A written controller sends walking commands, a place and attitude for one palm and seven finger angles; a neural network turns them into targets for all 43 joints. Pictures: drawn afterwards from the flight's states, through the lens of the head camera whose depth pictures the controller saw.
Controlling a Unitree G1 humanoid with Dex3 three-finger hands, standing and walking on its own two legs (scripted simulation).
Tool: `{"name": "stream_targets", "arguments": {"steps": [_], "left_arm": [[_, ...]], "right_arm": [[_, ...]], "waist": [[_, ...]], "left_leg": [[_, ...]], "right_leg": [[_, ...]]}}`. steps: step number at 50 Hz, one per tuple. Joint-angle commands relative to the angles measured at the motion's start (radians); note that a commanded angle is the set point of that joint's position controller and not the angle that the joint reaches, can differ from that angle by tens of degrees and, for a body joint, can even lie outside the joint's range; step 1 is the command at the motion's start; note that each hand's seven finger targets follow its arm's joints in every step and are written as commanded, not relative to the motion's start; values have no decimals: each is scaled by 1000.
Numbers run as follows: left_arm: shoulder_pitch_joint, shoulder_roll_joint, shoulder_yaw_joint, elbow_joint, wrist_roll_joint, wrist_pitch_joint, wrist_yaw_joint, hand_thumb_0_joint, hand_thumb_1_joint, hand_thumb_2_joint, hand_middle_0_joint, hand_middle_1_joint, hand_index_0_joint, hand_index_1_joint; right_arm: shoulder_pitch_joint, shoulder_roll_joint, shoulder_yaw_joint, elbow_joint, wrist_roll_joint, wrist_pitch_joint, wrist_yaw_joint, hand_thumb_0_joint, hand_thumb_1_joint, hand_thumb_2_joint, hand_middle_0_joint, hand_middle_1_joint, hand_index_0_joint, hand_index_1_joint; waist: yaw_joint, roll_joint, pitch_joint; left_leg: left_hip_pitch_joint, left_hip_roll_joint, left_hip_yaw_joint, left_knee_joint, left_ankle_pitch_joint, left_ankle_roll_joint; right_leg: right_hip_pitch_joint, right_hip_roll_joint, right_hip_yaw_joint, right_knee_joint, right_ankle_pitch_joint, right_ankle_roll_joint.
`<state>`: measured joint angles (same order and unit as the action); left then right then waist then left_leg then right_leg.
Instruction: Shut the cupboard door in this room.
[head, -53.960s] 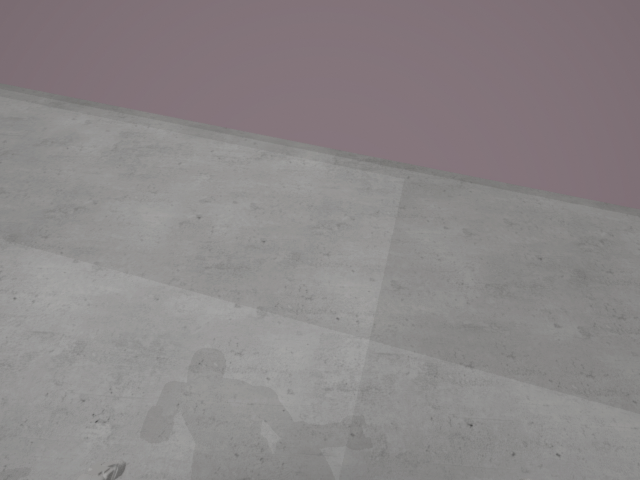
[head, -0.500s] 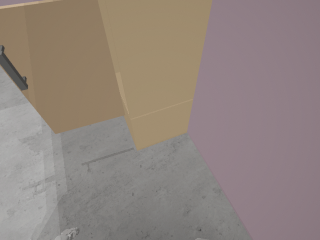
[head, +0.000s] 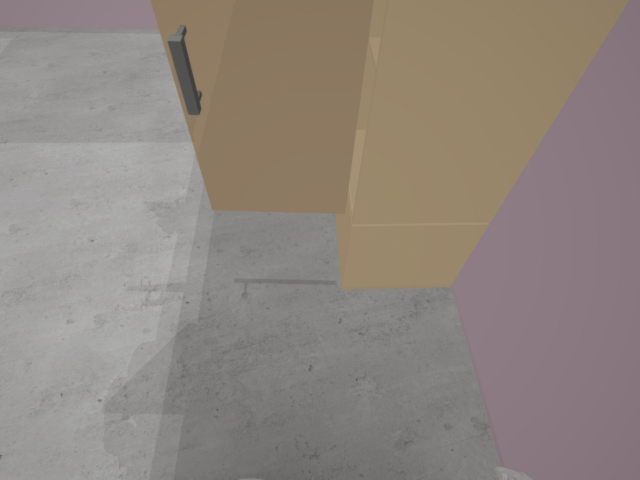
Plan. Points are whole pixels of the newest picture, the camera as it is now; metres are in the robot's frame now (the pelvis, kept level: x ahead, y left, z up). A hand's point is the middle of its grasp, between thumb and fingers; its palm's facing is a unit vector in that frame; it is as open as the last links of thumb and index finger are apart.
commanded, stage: turn to face it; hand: left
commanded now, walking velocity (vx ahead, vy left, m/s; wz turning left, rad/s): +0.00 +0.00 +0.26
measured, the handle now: (188, 71) +0.74 +0.31 +0.07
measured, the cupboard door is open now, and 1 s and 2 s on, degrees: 87 87 87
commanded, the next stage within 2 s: take the last steps up to it in 0.08 s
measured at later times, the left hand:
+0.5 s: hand out of the picture +0.08 +0.19 -0.14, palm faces +0.16 -0.96 -0.23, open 7.4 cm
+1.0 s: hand out of the picture +0.08 +0.25 -0.17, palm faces +0.29 -0.94 -0.19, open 7.4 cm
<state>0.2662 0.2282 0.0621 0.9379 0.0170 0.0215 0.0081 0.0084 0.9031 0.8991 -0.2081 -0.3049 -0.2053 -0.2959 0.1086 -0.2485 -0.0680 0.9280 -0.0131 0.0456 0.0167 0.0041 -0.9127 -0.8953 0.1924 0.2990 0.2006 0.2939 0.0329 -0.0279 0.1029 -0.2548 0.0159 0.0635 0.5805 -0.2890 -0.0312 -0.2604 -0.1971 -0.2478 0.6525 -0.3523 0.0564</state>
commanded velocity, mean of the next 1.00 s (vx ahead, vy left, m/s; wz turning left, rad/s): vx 0.23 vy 0.06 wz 0.11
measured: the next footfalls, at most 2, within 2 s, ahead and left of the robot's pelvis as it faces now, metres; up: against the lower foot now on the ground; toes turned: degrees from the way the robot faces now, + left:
right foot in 0.44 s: +0.07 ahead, -0.11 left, +0.00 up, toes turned -1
left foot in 0.90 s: +0.26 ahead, +0.21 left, +0.00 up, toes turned +18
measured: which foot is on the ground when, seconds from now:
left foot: down 0.00-0.44, up 0.46-0.88, down 0.90-1.00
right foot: down 0.00-0.00, up 0.02-0.42, down 0.44-0.90, up 0.92-1.00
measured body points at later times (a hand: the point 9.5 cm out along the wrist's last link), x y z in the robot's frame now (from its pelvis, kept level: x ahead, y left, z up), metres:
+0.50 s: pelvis +0.03 -0.01 +0.01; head +0.05 -0.03 +0.45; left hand +0.07 +0.24 -0.13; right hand +0.07 -0.25 -0.16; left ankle -0.01 +0.11 -0.70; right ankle +0.03 -0.11 -0.73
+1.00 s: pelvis +0.20 +0.10 +0.00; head +0.25 +0.11 +0.44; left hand +0.07 +0.30 -0.15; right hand +0.34 -0.10 -0.15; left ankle +0.22 +0.20 -0.72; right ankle +0.07 -0.08 -0.64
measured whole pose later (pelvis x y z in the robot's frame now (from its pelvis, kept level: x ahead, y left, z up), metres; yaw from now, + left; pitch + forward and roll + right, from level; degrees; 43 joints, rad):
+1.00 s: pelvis +0.20 +0.10 +0.00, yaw +10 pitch +1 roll +0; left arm 0.39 0.15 0.05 1.14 0.00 -0.02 0.01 0.01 0.91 0.90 -0.21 -0.30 -0.20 -0.30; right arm 0.13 -0.15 -0.04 0.98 -0.02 -0.06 0.00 0.00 -0.91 -0.89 0.19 0.30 0.20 0.29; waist 0.05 -0.02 0.12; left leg -0.38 0.03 0.14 0.64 -0.27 0.04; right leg -0.27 -0.13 -0.05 1.15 -0.49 0.01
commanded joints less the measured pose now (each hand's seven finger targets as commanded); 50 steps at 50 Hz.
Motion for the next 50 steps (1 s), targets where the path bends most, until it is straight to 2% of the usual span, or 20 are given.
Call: {"name": "stream_targets", "arguments": {"steps": [1, 6, 10, 17, 20, 21, 22, 23, 24, 27, 30, 35, 40, 42, 43, 44, 45, 46, 47, 50], "left_arm": [[-64, 96, 12, -101, -9, 1, 17, 0, 900, 900, -200, -300, -200, -300], [-46, 94, 17, -17, -7, 8, 5, 0, 900, 900, -200, -300, -200, -300], [-37, 78, 8, -9, -9, 8, 5, 0, 900, 900, -200, -300, -200, -300], [-105, 54, 1, -49, 2, -20, -21, 0, 900, 900, -200, -300, -200, -300], [46, 42, 5, 4, 3, -40, -22, 0, 900, 900, -200, -300, -200, -300], [122, 83, 16, 27, 10, -51, -15, 0, 900, 900, -200, -300, -200, -300], [198, 197, 38, 39, 23, -60, -3, 0, 900, 900, -200, -300, -200, -300], [217, 207, 37, 39, 1, -55, 5, 0, 900, 900, -200, -300, -200, -300], [145, 183, 38, 22, -2, -61, 8, 0, 900, 900, -200, -300, -200, -300], [54, 73, 16, 20, -3, -84, 9, 0, 900, 900, -200, -300, -200, -300], [103, 49, 10, 41, -2, -101, 10, 0, 900, 900, -200, -300, -200, -300], [204, 50, 9, 100, 3, -112, 13, 0, 900, 900, -200, -300, -200, -300], [214, 76, 13, 135, 8, -102, 18, 0, 900, 900, -200, -300, -200, -300], [193, 98, 19, 140, 8, -97, 19, 0, 900, 900, -200, -300, -200, -300], [176, 102, 20, 138, 4, -95, 19, 0, 900, 900, -200, -300, -200, -300], [178, 88, 16, 136, -1, -93, 17, 0, 900, 900, -200, -300, -200, -300], [232, 38, 12, 127, -13, -90, 9, 0, 900, 900, -200, -300, -200, -300], [228, -12, -2, 110, -19, -92, 5, 0, 900, 900, -200, -300, -200, -300], [151, 0, 1, 80, -18, -89, 12, 0, 900, 900, -200, -300, -200, -300], [71, -8, 10, 98, -9, -82, 2, 0, 900, 900, -200, -300, -200, -300]], "right_arm": [[178, -244, -49, -28, -3, -24, -21, 0, -900, -900, 200, 300, 200, 300], [60, -132, -14, -35, -4, -38, -45, 0, -900, -900, 200, 300, 200, 300], [105, -120, -11, -16, -2, -46, -45, 0, -900, -900, 200, 300, 200, 300], [153, -120, -24, 4, -13, -54, -34, 0, -900, -900, 200, 300, 200, 300], [118, -104, -19, 9, -8, -56, -32, 0, -900, -900, 200, 300, 200, 300], [122, -58, -11, 5, -1, -60, -29, 0, -900, -900, 200, 300, 200, 300], [121, 9, 4, -23, 9, -64, -22, 0, -900, -900, 200, 300, 200, 300], [40, -64, -10, -49, -12, -56, -15, 0, -900, -900, 200, 300, 200, 300], [65, -70, -21, -38, -19, -54, -7, 0, -900, -900, 200, 300, 200, 300], [137, -35, -23, 28, -22, -43, 10, 0, -900, -900, 200, 300, 200, 300], [158, 0, -15, 45, -16, -41, 16, 0, -900, -900, 200, 300, 200, 300], [65, 33, -3, 17, -12, -50, 24, 0, -900, -900, 200, 300, 200, 300], [-13, 57, 15, -6, -6, -74, 33, 0, -900, -900, 200, 300, 200, 300], [59, 35, 9, 12, -7, -84, 24, 0, -900, -900, 200, 300, 200, 300], [172, 13, 4, 44, -12, -90, 15, 0, -900, -900, 200, 300, 200, 300], [310, -41, -9, 85, -16, -94, 3, 0, -900, -900, 200, 300, 200, 300], [420, -153, -37, 104, -26, -101, -13, 0, -900, -900, 200, 300, 200, 300], [479, -218, -53, 117, -14, -97, -27, 0, -900, -900, 200, 300, 200, 300], [436, -208, -48, 114, -1, -89, -32, 0, -900, -900, 200, 300, 200, 300], [249, -45, -6, 86, -8, -119, -41, 0, -900, -900, 200, 300, 200, 300]], "waist": [[-100, 260, -217], [-36, 195, -89], [-39, 178, -126], [-63, 202, -69], [19, 138, -91], [53, -8, -98], [86, -308, -98], [100, -192, -12], [46, -89, 25], [-23, -97, 71], [-27, -111, 46], [5, -111, 46], [24, -157, 34], [-14, -164, -12], [-70, -142, -76], [-124, -67, -178], [-153, 149, -333], [-161, 324, -408], [-147, 237, -328], [-68, 123, -113]], "left_leg": [[254, 414, -359, -215, 708, 256], [162, 225, -213, -241, 613, 184], [207, 220, -218, -254, 570, 194], [97, 208, -336, -333, -37, 218], [-83, 137, -288, -204, -158, 167], [-229, 52, -217, -48, -230, 118], [-448, -71, -65, 264, -295, 53], [-484, -28, -126, 425, -289, 43], [-483, 8, -156, 495, -179, 42], [-419, 63, -131, 554, 30, 22], [-418, 62, -74, 516, 115, -9], [-441, 72, -8, 341, 145, -15], [-274, 37, 56, 87, 126, 21], [-136, 8, 74, 28, 91, 45], [12, -27, 88, -34, 121, 58], [228, -3, 62, -72, 160, 71], [473, 219, -214, -72, 285, 147], [576, 403, -483, -181, 448, 243], [491, 425, -456, -229, 463, 272], [199, 327, -204, -257, 558, 224]], "right_leg": [[-254, 53, 186, 399, -305, 12], [-275, 86, 214, 476, -74, 23], [-250, 97, 208, 385, -53, 35], [-143, 132, 159, 69, -102, 0], [158, 163, 130, -178, 34, -16], [316, 83, 221, -292, -14, -34], [425, -213, 595, -464, -234, -127], [263, -317, 758, -558, -363, -192], [186, -296, 709, -570, -408, -208], [81, -173, 457, -536, -183, -149], [146, -109, 263, -505, 145, -129], [238, -105, 172, -465, 420, -142], [237, -109, 129, -404, 550, -135], [227, -117, 110, -293, 656, -131], [199, -89, 78, -159, 704, -114], [130, -64, 64, 34, 632, -91], [-76, 62, 38, 297, 250, -51], [-256, 164, 121, 573, -240, -50], [-317, 119, 212, 697, -234, -80], [-327, 46, 235, 686, -35, -67]]}}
